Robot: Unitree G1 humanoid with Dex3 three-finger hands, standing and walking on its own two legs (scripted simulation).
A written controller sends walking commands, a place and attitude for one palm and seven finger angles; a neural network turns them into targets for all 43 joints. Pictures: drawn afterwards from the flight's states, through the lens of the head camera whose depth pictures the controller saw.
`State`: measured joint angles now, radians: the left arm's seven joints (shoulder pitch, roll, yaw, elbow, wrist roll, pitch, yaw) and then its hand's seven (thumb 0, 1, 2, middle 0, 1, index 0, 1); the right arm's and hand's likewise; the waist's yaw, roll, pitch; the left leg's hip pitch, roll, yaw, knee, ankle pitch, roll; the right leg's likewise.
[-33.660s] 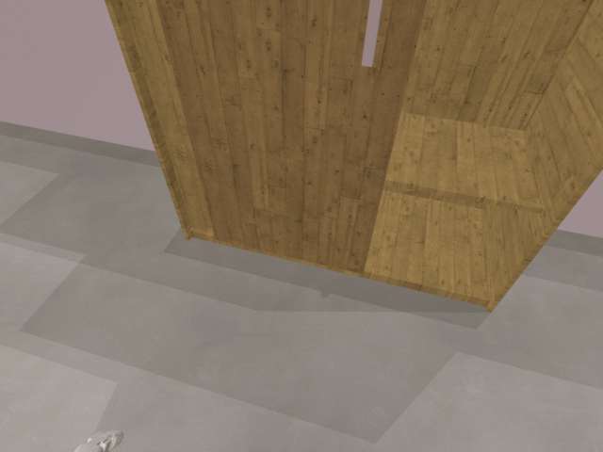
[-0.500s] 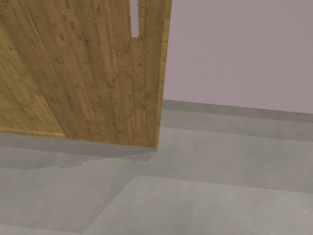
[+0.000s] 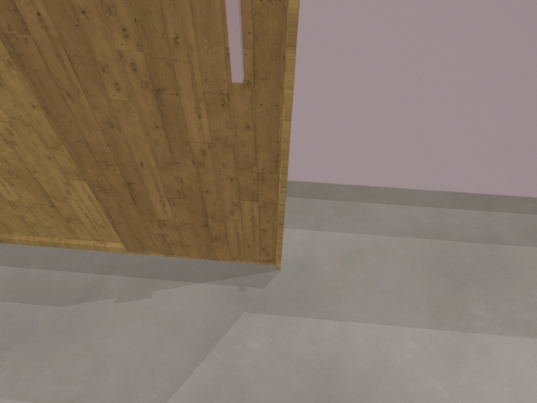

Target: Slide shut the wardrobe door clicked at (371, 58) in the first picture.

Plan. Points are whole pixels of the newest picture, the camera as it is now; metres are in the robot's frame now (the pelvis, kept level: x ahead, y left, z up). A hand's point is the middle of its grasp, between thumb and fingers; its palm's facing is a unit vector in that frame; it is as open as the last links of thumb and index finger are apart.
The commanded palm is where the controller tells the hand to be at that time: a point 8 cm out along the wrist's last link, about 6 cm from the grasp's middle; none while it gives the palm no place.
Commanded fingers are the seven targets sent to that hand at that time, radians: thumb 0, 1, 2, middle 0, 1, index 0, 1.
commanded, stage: let the arm hang, fingers relaxed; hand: left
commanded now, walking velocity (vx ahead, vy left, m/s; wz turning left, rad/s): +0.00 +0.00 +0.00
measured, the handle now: (235, 11) +0.74 +0.11 +0.25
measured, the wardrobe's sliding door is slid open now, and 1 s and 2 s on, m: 0.00 0.00 0.00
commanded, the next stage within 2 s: look to check the result in 0.18 s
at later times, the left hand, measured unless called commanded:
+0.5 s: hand out of the picture +0.08 +0.21 -0.16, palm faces +0.00 -0.96 -0.28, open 7.4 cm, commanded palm none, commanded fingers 0.00 0.90 0.90 -0.20 -0.30 -0.20 -0.30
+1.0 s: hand out of the picture +0.12 +0.22 -0.16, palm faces -0.01 -0.95 -0.30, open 7.4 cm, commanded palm none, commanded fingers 0.00 0.90 0.90 -0.20 -0.30 -0.20 -0.30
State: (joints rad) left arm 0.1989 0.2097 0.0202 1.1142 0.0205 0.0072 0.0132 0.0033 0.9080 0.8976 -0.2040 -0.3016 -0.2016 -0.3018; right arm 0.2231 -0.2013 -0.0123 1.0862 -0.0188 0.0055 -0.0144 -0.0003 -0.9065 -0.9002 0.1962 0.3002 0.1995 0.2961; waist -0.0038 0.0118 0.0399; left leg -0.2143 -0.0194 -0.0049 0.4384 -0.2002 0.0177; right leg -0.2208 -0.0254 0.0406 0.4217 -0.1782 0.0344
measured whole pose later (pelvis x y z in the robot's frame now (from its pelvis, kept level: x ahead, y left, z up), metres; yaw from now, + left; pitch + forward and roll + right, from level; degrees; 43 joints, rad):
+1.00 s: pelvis +0.04 -0.01 +0.01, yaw +0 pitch -1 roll +0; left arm 0.10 0.29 0.02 1.13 0.01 -0.01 0.01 0.00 0.91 0.90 -0.21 -0.30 -0.20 -0.30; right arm 0.11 -0.30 -0.01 1.12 -0.01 0.00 -0.01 0.00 -0.91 -0.90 0.20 0.30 0.20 0.30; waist -0.01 0.01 0.07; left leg -0.11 0.00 -0.02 0.35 -0.22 -0.01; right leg -0.12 0.00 0.03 0.34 -0.20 0.01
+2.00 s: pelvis +0.04 -0.02 +0.01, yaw +0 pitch -2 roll +0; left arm 0.09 0.32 0.02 1.12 0.01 -0.01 0.00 0.00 0.91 0.90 -0.21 -0.30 -0.20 -0.30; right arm 0.10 -0.33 0.00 1.12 -0.01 0.00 -0.01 0.00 -0.90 -0.90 0.20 0.30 0.20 0.30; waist -0.01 0.00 0.07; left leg -0.09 0.01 -0.02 0.32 -0.21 -0.01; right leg -0.10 0.00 0.03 0.31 -0.19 0.01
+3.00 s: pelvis +0.04 -0.02 +0.01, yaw +0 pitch -2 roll +0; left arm 0.09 0.33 0.02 1.12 0.01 -0.01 0.00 0.00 0.90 0.90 -0.21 -0.30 -0.20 -0.30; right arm 0.09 -0.33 0.00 1.13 -0.01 0.00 -0.01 0.00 -0.90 -0.90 0.20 0.30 0.20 0.30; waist -0.01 0.00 0.07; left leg -0.08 0.01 -0.02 0.31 -0.20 -0.01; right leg -0.09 0.00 0.02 0.31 -0.18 0.01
